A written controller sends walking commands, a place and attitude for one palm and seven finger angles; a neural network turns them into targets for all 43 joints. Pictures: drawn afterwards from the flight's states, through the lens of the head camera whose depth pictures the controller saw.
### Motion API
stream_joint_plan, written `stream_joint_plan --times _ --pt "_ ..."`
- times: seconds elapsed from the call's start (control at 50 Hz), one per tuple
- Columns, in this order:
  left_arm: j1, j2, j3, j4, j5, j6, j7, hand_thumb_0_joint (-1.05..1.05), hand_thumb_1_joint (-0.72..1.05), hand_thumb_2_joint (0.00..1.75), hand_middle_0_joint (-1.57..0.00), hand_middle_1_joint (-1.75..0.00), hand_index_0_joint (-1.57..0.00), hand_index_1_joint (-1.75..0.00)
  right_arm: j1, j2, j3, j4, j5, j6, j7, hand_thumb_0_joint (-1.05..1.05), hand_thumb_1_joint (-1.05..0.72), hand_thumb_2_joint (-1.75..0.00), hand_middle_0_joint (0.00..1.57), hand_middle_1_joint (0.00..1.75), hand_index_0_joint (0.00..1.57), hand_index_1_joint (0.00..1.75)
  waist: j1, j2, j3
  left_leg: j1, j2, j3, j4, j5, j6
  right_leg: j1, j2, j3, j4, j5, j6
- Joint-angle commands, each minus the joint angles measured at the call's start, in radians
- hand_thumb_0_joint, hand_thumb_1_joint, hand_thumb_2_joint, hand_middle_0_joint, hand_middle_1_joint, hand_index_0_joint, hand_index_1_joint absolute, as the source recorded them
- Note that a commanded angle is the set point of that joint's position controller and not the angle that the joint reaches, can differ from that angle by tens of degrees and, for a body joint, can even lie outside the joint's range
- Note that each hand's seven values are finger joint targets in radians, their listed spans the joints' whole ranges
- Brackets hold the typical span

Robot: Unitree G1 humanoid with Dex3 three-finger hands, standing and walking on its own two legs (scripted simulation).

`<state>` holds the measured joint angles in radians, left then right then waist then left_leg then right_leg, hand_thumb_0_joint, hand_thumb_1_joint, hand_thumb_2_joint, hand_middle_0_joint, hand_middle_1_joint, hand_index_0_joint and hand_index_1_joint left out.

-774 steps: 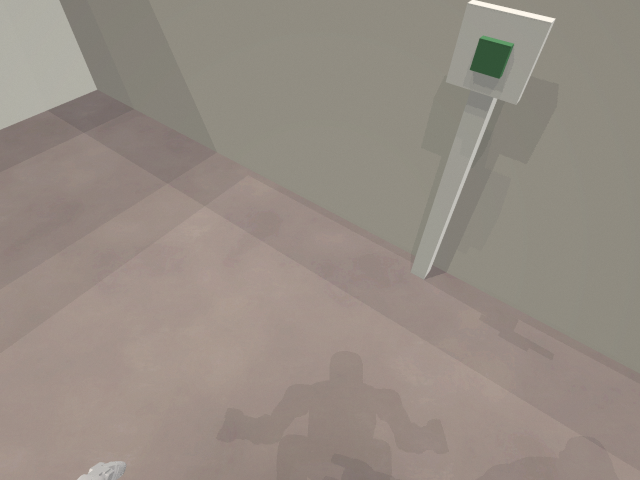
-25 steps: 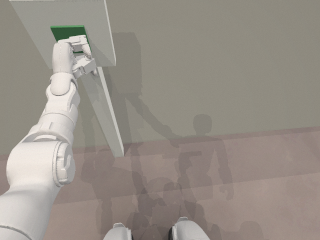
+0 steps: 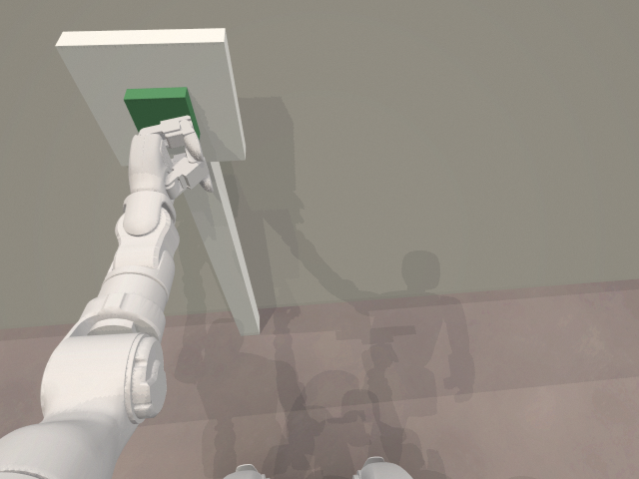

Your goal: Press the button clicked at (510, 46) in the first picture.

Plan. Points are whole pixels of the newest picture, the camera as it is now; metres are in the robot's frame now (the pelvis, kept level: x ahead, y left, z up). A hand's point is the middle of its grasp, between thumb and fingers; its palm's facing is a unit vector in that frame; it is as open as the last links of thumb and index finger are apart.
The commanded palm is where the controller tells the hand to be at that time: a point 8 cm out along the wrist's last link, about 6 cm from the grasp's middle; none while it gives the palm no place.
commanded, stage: pull the fist back off the button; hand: left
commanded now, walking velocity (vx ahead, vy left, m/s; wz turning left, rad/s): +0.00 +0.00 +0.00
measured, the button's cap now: (165, 115) +0.54 +0.17 +0.14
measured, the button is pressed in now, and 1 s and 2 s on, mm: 0 0 0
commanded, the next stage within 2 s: draw the hand back to the body in 0.46 s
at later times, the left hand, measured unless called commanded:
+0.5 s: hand (197, 208) +0.41 +0.12 +0.11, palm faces +0.04 -1.00 -0.01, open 3.1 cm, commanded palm +0.39 +0.18 +0.11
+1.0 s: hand (140, 247) +0.34 +0.16 +0.15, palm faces +0.05 -1.00 -0.02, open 3.1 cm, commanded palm +0.30 +0.22 +0.15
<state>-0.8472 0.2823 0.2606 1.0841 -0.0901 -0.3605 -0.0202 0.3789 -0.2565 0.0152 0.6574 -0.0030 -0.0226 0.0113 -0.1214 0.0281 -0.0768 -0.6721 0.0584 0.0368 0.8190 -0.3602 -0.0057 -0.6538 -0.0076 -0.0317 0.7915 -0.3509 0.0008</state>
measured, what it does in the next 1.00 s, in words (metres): stands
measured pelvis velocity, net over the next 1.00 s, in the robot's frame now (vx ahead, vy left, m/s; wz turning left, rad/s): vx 0.02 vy -0.01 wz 0.02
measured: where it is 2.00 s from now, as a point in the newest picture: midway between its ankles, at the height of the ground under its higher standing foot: outside the picture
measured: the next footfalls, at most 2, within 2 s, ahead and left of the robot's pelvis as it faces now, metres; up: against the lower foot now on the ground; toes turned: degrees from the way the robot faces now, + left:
none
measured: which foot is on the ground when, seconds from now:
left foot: down 0.00-1.00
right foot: down 0.00-1.00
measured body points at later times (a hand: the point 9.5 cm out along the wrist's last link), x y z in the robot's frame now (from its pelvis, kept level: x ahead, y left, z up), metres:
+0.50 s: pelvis +0.03 -0.01 +0.01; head +0.06 -0.02 +0.46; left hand +0.40 +0.18 +0.11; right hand +0.17 -0.26 -0.09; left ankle +0.02 +0.12 -0.70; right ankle +0.02 -0.12 -0.70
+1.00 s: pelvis +0.02 -0.01 +0.02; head +0.02 -0.03 +0.47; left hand +0.33 +0.22 +0.15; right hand +0.18 -0.25 -0.07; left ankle +0.02 +0.12 -0.70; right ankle +0.02 -0.12 -0.70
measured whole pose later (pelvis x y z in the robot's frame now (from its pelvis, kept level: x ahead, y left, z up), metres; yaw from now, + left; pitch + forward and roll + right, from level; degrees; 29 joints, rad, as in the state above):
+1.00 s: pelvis +0.02 -0.01 +0.02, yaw +1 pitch +1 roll +0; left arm -0.10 0.21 0.16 0.17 -0.23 -0.08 -0.14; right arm 0.25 -0.25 0.03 0.61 0.05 -0.07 -0.05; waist 0.01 0.05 -0.05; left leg -0.32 0.05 0.03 0.62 -0.32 -0.02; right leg -0.31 -0.01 -0.04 0.62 -0.34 -0.01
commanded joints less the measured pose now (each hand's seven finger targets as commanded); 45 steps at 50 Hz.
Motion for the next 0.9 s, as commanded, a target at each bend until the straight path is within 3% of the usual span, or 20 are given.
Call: stream_joint_plan --times 0.0,0.02,0.08,0.16,0.2,0.22,0.24,0.3,0.34,0.36,0.4,0.46,0.5,0.54,0.6,0.62,0.68,0.7,0.86,0.88 --pt "-0.343 0.117 -0.013 -0.341 -0.023 -0.064 -0.015 0.00 0.90 0.90 -1.30 -1.50 -1.30 -1.50 0.058 -0.142 -0.061 -0.116 0.009 -0.027 -0.012 0.00 -0.90 -0.90 0.20 0.30 0.20 0.30 0.025 0.032 -0.421 0.316 -0.051 -0.024 -0.108 0.232 0.024 0.176 0.052 -0.013 -0.103 0.284 -0.023" --pt "-0.275 0.115 -0.005 -0.349 -0.031 -0.054 -0.016 0.00 0.90 0.90 -1.30 -1.50 -1.30 -1.50 0.054 -0.140 -0.062 -0.120 0.012 -0.025 -0.010 0.00 -0.90 -0.90 0.20 0.30 0.20 0.30 0.042 0.003 -0.411 0.310 -0.048 -0.024 -0.110 0.259 0.023 0.193 0.052 -0.017 -0.102 0.311 -0.023" --pt "-0.219 0.114 -0.007 -0.412 -0.042 -0.020 -0.016 0.00 0.90 0.90 -1.30 -1.50 -1.30 -1.50 0.033 -0.138 -0.063 -0.130 0.019 -0.019 -0.012 0.00 -0.90 -0.90 0.20 0.30 0.20 0.30 0.045 -0.053 -0.350 0.264 -0.051 -0.008 -0.126 0.247 0.029 0.242 0.049 -0.008 -0.121 0.345 -0.015" --pt "-0.097 0.083 -0.029 -0.590 -0.048 -0.006 -0.007 0.00 0.90 0.90 -1.30 -1.50 -1.30 -1.50 -0.005 -0.123 -0.066 -0.151 0.024 -0.026 -0.013 0.00 -0.90 -0.90 0.20 0.30 0.20 0.30 0.068 -0.015 -0.374 0.318 -0.051 0.002 -0.128 0.324 0.029 0.289 0.044 -0.006 -0.119 0.427 -0.016" --pt "-0.083 0.041 -0.073 -0.655 -0.049 -0.001 -0.007 0.00 0.90 0.90 -1.30 -1.50 -1.30 -1.50 -0.020 -0.119 -0.066 -0.156 0.025 -0.031 -0.016 0.00 -0.90 -0.90 0.20 0.30 0.20 0.30 0.055 -0.042 -0.348 0.329 -0.050 0.001 -0.132 0.328 0.031 0.290 0.043 -0.010 -0.125 0.432 -0.012" --pt "-0.040 0.041 -0.065 -0.665 -0.051 0.008 -0.005 0.00 0.90 0.90 -1.30 -1.50 -1.30 -1.50 -0.032 -0.116 -0.066 -0.158 0.026 -0.034 -0.017 0.00 -0.90 -0.90 0.20 0.30 0.20 0.30 0.072 -0.014 -0.341 0.333 -0.052 0.004 -0.137 0.325 0.029 0.293 0.041 -0.006 -0.128 0.433 -0.013" --pt "-0.045 0.036 -0.081 -0.696 -0.050 0.012 -0.005 0.00 0.90 0.90 -1.30 -1.50 -1.30 -1.50 -0.038 -0.115 -0.064 -0.153 0.027 -0.035 -0.020 0.00 -0.90 -0.90 0.20 0.30 0.20 0.30 0.060 -0.019 -0.337 0.344 -0.051 0.002 -0.137 0.329 0.030 0.293 0.040 -0.007 -0.131 0.441 -0.012" --pt "0.014 0.034 -0.083 -0.748 -0.057 0.032 -0.008 0.00 0.90 0.90 -1.30 -1.50 -1.30 -1.50 -0.060 -0.114 -0.062 -0.158 0.027 -0.041 -0.028 0.00 -0.90 -0.90 0.20 0.30 0.20 0.30 0.069 -0.046 -0.326 0.352 -0.055 0.002 -0.146 0.327 0.032 0.317 0.036 -0.007 -0.141 0.449 -0.010" --pt "0.068 0.028 -0.085 -0.780 -0.060 0.043 -0.013 0.00 0.90 0.90 -1.30 -1.50 -1.30 -1.50 -0.083 -0.106 -0.059 -0.163 0.029 -0.044 -0.032 0.00 -0.90 -0.90 0.20 0.30 0.20 0.30 0.081 -0.015 -0.326 0.363 -0.057 0.005 -0.152 0.334 0.029 0.329 0.030 -0.005 -0.143 0.462 -0.011" --pt "0.060 0.004 -0.112 -0.788 -0.063 0.049 -0.017 0.00 0.90 0.90 -1.30 -1.50 -1.30 -1.50 -0.091 -0.104 -0.055 -0.163 0.031 -0.046 -0.033 0.00 -0.90 -0.90 0.20 0.30 0.20 0.30 0.071 -0.031 -0.305 0.362 -0.058 0.002 -0.154 0.326 0.030 0.322 0.030 -0.008 -0.148 0.456 -0.009" --pt "0.041 0.021 -0.106 -0.763 -0.065 0.061 -0.016 0.00 0.90 0.90 -1.30 -1.50 -1.30 -1.50 -0.095 -0.110 -0.051 -0.153 0.030 -0.045 -0.040 0.00 -0.90 -0.90 0.20 0.30 0.20 0.30 0.058 -0.080 -0.260 0.346 -0.057 -0.006 -0.160 0.284 0.032 0.308 0.029 -0.007 -0.163 0.413 -0.005" --pt "0.009 0.019 -0.108 -0.769 -0.067 0.067 -0.021 0.00 0.90 0.90 -1.30 -1.50 -1.30 -1.50 -0.116 -0.105 -0.048 -0.151 0.031 -0.047 -0.048 0.00 -0.90 -0.90 0.20 0.30 0.20 0.30 0.064 -0.016 -0.278 0.365 -0.065 -0.002 -0.159 0.274 0.030 0.308 0.022 0.003 -0.169 0.407 -0.007" --pt "0.038 0.012 -0.112 -0.742 -0.072 0.070 -0.027 0.00 0.90 0.90 -1.30 -1.50 -1.30 -1.50 -0.115 -0.105 -0.046 -0.151 0.029 -0.049 -0.049 0.00 -0.90 -0.90 0.20 0.30 0.20 0.30 0.063 -0.065 -0.279 0.362 -0.063 -0.008 -0.158 0.276 0.032 0.314 0.024 -0.002 -0.169 0.404 -0.006" --pt "0.005 0.014 -0.112 -0.704 -0.076 0.071 -0.034 0.00 0.90 0.90 -1.30 -1.50 -1.30 -1.50 -0.124 -0.106 -0.042 -0.142 0.032 -0.049 -0.051 0.00 -0.90 -0.90 0.20 0.30 0.20 0.30 0.058 -0.057 -0.249 0.350 -0.066 -0.011 -0.162 0.246 0.029 0.295 0.020 0.000 -0.176 0.375 -0.006" --pt "0.091 0.070 -0.066 -0.742 -0.077 0.072 -0.044 0.00 0.90 0.90 -1.30 -1.50 -1.30 -1.50 -0.136 -0.110 -0.040 -0.168 0.031 -0.050 -0.050 0.00 -0.90 -0.90 0.20 0.30 0.20 0.30 0.099 -0.044 -0.309 0.360 -0.067 -0.008 -0.172 0.267 0.031 0.357 0.018 0.006 -0.172 0.390 -0.011" --pt "0.124 0.055 -0.073 -0.773 -0.081 0.075 -0.049 0.00 0.90 0.90 -1.30 -1.50 -1.30 -1.50 -0.150 -0.103 -0.039 -0.181 0.034 -0.052 -0.049 0.00 -0.90 -0.90 0.20 0.30 0.20 0.30 0.110 -0.028 -0.320 0.366 -0.068 -0.004 -0.178 0.279 0.031 0.374 0.015 0.006 -0.171 0.411 -0.011" --pt "0.226 0.082 -0.037 -0.840 -0.100 0.092 -0.061 0.00 0.90 0.90 -1.30 -1.50 -1.30 -1.50 -0.169 -0.101 -0.037 -0.198 0.037 -0.057 -0.049 0.00 -0.90 -0.90 0.20 0.30 0.20 0.30 0.134 -0.043 -0.307 0.369 -0.065 0.001 -0.197 0.307 0.030 0.417 0.016 0.002 -0.178 0.451 -0.013" --pt "0.257 0.078 -0.044 -0.839 -0.106 0.104 -0.068 0.00 0.90 0.90 -1.30 -1.50 -1.30 -1.50 -0.174 -0.103 -0.033 -0.204 0.039 -0.057 -0.049 0.00 -0.90 -0.90 0.20 0.30 0.20 0.30 0.129 -0.079 -0.274 0.355 -0.063 -0.001 -0.206 0.290 0.033 0.418 0.016 0.002 -0.190 0.433 -0.009" --pt "0.410 0.074 -0.042 -1.088 -0.144 0.182 -0.109 0.00 0.90 0.90 -1.30 -1.50 -1.30 -1.50 -0.243 -0.093 -0.024 -0.228 0.051 -0.093 -0.067 0.00 -0.90 -0.90 0.20 0.30 0.20 0.30 0.145 -0.013 -0.203 0.414 -0.061 0.002 -0.263 0.257 0.034 0.431 0.015 -0.001 -0.242 0.370 -0.010" --pt "0.412 0.071 -0.049 -1.106 -0.146 0.194 -0.114 0.00 0.90 0.90 -1.30 -1.50 -1.30 -1.50 -0.245 -0.095 -0.022 -0.224 0.052 -0.097 -0.070 0.00 -0.90 -0.90 0.20 0.30 0.20 0.30 0.135 -0.028 -0.188 0.423 -0.060 -0.001 -0.267 0.245 0.034 0.417 0.017 -0.005 -0.253 0.349 -0.008"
